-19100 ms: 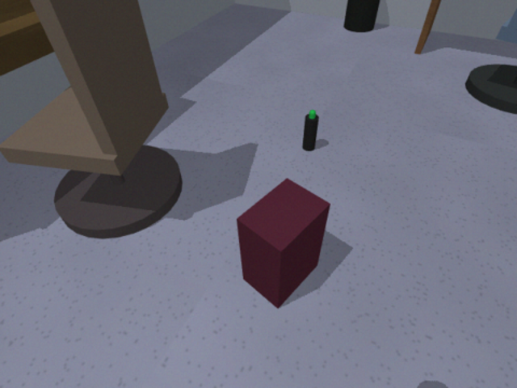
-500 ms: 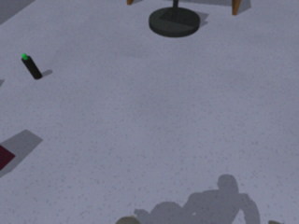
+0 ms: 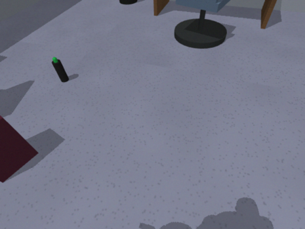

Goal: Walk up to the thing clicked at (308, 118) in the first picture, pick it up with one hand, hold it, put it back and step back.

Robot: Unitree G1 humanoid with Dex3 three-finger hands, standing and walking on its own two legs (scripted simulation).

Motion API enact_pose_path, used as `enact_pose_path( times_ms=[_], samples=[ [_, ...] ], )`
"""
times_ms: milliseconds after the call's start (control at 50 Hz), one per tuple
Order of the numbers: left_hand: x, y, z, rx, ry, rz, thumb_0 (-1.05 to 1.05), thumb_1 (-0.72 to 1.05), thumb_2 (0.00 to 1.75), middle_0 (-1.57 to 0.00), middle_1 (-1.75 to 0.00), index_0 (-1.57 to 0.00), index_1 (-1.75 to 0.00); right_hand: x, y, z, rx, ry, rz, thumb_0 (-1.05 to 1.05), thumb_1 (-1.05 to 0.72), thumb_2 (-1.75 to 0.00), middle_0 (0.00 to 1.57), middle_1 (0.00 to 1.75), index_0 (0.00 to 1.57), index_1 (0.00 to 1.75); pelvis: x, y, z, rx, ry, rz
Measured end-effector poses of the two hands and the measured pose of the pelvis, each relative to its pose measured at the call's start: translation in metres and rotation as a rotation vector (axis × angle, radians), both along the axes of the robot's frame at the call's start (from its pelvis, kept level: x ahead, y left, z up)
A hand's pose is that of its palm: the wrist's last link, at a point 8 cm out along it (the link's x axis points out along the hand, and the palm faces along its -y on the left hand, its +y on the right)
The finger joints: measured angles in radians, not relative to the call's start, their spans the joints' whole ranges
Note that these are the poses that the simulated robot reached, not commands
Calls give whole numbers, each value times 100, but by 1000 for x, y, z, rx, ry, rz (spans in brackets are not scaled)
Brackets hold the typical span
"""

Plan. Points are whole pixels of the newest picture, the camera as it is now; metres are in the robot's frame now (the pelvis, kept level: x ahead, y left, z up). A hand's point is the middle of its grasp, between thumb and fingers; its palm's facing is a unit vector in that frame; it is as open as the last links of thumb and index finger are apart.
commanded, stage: walk up
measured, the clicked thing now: (59, 69) +1.56 +1.03 -0.62
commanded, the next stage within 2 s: stand in 0.82 s
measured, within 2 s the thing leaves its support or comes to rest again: neither
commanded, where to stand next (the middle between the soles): +0.08 -0.02 m, yaw -3 degrees
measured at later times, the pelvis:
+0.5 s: pelvis +0.01 +0.01 +0.02, yaw -1 degrees
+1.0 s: pelvis +0.02 +0.00 +0.04, yaw -1 degrees
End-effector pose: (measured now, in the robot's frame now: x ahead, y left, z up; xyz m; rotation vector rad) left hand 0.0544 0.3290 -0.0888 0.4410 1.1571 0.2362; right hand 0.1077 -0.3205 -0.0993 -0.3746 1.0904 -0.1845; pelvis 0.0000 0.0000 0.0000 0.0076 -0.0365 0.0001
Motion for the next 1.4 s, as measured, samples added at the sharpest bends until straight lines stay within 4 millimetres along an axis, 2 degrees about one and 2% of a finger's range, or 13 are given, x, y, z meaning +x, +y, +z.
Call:
enact_pose_path(
  times_ms=[40, 100, 220, 300, 400, 540, 660, 820, 1100, 1240, 1400],
  samples=[
    [-3, 10, -6, 0, 11, 23, 0, 89, 90, -21, -30, -21, -30, -11, 4, -2, -18, 23, -7, 1, -90, -90, 21, 30, 20, 30, -2, 6, -3, 18, -9, -4],
    [-6, 15, -9, -8, 36, 45, 0, 90, 90, -21, -30, -20, -30, -27, 11, -2, -14, 52, -21, 1, -90, -90, 21, 30, 20, 30, -3, 8, -1, 6, -8, -2],
    [-11, 5, -12, -39, 50, 45, 0, 90, 90, -20, -30, -20, -30, -41, 18, -5, 11, 83, -49, 1, -90, -90, 21, 30, 20, 30, -3, 5, 3, -26, -17, -6],
    [-8, -6, -13, -80, 71, 36, 0, 90, 90, -20, -30, -20, -30, -41, 26, -3, 31, 86, -63, 1, -90, -90, 21, 30, 20, 30, 0, 9, 10, -14, -18, -13],
    [12, -16, -11, -125, 49, 29, 1, 90, 90, -21, -30, -20, -30, -38, 33, 3, 41, 103, -55, 1, -90, -90, 21, 30, 20, 30, 6, 11, 18, -21, -10, -16],
    [41, -23, -6, -147, 7, 25, 0, 90, 90, -21, -30, -20, -30, -19, 34, 14, 35, 84, -50, 1, -90, -90, 21, 30, 20, 30, 12, 9, 26, -18, -7, -15],
    [55, -24, 1, -141, -4, 16, 0, 90, 90, -20, -30, -20, -30, -2, 29, 21, 29, 45, -56, 1, -90, -90, 21, 30, 20, 30, 14, 8, 30, -14, -6, -18],
    [54, -24, 6, -125, 11, 23, 0, 90, 90, -20, -30, -20, -30, 3, 25, 22, 34, 42, -63, 1, -90, -90, 21, 30, 20, 30, 16, 5, 33, -12, -6, -20],
    [40, -28, 6, -114, 63, 27, 0, 90, 90, -20, -30, -20, -30, -23, 24, 14, 57, 128, -94, 1, -90, -90, 21, 30, 20, 30, 16, 1, 35, -11, -2, -23],
    [41, -31, 5, -116, 67, 26, 0, 90, 90, -20, -30, -20, -30, -31, 22, 12, 58, 152, -102, 1, -90, -90, 21, 30, 20, 30, 18, -1, 36, -10, 3, -21],
    [47, -34, 6, -118, 51, 20, 0, 90, 90, -20, -30, -20, -30, -28, 20, 14, 53, 139, -103, 1, -90, -90, 21, 30, 20, 30, 19, -2, 36, -10, -1, -23]
  ],
)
